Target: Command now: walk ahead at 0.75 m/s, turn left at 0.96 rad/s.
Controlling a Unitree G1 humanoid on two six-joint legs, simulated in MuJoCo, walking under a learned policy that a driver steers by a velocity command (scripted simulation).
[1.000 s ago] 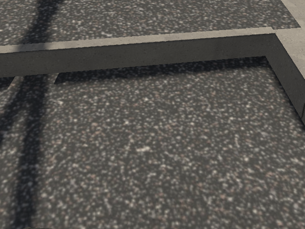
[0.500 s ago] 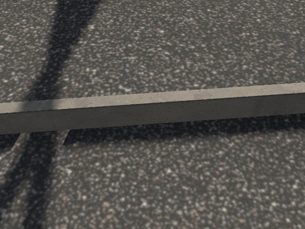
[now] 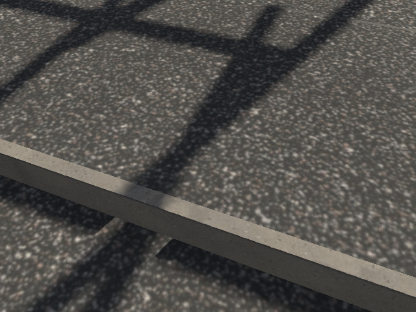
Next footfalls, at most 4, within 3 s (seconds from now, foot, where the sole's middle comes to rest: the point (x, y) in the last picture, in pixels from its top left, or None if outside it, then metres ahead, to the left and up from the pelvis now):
0.40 left None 0.39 0.15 -0.78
0.88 right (208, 195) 0.87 0.03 -0.61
1.28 left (191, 117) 1.27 0.10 -0.61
1.66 right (277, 77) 1.52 -0.29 -0.61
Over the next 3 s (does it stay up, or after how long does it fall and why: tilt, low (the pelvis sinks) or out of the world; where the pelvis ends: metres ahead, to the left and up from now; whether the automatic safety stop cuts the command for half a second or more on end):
stays up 2.15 -1.20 0.13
